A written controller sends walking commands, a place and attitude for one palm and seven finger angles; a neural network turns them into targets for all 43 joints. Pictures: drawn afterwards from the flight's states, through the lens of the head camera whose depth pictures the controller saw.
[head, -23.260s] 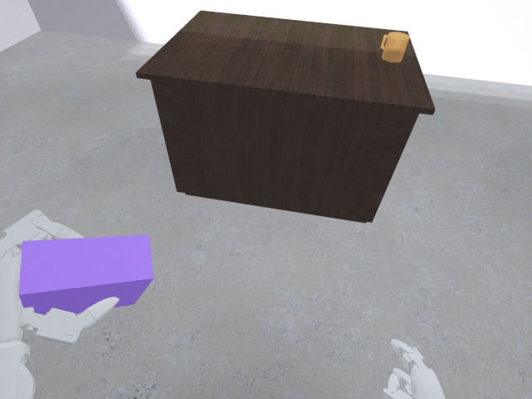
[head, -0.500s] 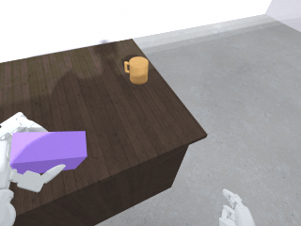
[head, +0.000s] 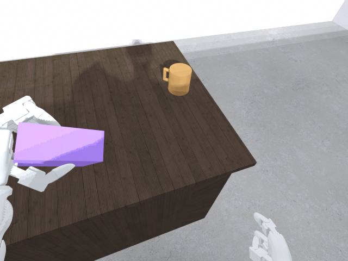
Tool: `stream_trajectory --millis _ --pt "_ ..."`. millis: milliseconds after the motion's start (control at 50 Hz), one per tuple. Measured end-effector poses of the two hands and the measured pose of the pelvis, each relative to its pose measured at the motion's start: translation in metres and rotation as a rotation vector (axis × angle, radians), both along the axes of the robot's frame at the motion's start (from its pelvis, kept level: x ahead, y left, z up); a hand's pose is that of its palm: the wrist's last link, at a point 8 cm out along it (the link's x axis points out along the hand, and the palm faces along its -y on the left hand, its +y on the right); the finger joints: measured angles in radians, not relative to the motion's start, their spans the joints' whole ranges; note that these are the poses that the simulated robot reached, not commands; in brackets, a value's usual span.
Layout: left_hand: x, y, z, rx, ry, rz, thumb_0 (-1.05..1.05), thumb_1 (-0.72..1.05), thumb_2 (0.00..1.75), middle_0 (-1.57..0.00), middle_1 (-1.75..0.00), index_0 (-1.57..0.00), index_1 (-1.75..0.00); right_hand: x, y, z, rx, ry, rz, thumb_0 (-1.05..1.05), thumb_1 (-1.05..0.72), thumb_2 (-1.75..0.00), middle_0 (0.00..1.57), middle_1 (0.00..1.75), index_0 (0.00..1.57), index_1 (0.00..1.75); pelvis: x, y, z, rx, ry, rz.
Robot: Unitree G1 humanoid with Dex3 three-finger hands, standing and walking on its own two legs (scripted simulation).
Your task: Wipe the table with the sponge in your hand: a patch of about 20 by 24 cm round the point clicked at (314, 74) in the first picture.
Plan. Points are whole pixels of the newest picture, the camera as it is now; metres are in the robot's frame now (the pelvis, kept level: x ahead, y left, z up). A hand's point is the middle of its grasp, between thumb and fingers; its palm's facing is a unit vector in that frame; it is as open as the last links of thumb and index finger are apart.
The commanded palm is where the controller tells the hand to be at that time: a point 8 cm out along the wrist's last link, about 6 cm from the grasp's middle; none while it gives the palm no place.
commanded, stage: come to a stop and stand still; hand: left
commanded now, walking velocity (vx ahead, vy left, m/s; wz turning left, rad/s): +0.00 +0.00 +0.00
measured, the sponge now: (69, 149) +0.26 +0.22 +0.16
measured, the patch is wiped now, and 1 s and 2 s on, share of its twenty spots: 0.00 0.00 0.00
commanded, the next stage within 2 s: look again from close up in 1.16 s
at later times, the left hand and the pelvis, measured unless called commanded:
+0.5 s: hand (22, 165) +0.22 +0.28 +0.16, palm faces +0.39 -0.81 -0.43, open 9.5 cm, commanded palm +0.16 +0.29 +0.18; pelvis +0.00 +0.01 -0.01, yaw +1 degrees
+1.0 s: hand (15, 202) +0.17 +0.26 +0.15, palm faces +0.39 -0.86 -0.32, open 9.5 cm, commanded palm +0.11 +0.29 +0.18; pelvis -0.05 +0.01 -0.01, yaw +1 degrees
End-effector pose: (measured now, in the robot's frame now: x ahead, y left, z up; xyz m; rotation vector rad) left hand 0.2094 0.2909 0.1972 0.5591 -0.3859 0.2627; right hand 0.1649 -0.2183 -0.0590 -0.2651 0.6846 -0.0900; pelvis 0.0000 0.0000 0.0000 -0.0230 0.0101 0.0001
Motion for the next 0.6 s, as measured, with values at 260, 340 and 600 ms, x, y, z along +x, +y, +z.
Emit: stream_trajectory --millis 260,340,600 --pt "0.002 -0.001 -0.036 -0.079 0.142 -0.027 0.0 -0.44 1.03 -0.78 -1.38 -0.79 -1.38 -0.018 -0.017 -0.015 0.011 0.108 0.008 0.01 -0.9 -0.9 0.21 0.3 0.21 0.3 0.015 0.007 -0.003 0.01 0.067 -0.025" --pt "-0.009 0.01 -0.052 -0.066 0.202 -0.001 -0.01 -0.44 1.03 -0.79 -1.37 -0.79 -1.37 -0.021 -0.022 -0.015 -0.042 0.162 0.02 0.01 -0.9 -0.9 0.2 0.3 0.2 0.3 0.012 0.005 -0.004 0.01 0.058 0.0" --pt "-0.042 0.018 -0.017 -0.084 0.005 0.049 -0.01 -0.44 1.03 -0.79 -1.38 -0.79 -1.37 -0.007 0.004 -0.008 0.014 0.034 0.084 0.01 -0.9 -0.9 0.2 0.3 0.2 0.3 -0.011 0.012 -0.005 0.013 0.017 0.002"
